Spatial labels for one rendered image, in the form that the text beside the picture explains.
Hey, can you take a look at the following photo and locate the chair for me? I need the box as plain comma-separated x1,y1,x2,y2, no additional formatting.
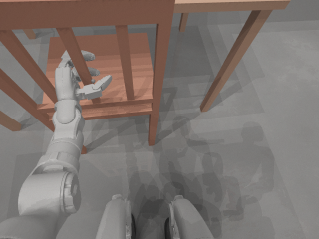
0,0,175,155

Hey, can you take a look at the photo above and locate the right robot shin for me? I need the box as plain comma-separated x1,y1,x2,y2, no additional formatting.
169,195,183,239

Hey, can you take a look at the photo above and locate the left robot thigh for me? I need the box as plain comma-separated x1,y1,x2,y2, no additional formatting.
95,198,132,239

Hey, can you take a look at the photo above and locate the left robot forearm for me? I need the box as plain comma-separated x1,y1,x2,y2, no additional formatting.
18,99,85,215

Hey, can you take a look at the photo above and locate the left robot upper arm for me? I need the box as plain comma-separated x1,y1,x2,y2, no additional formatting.
0,171,82,239

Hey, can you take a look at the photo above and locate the left robot hand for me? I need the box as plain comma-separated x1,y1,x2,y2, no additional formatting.
55,50,112,103

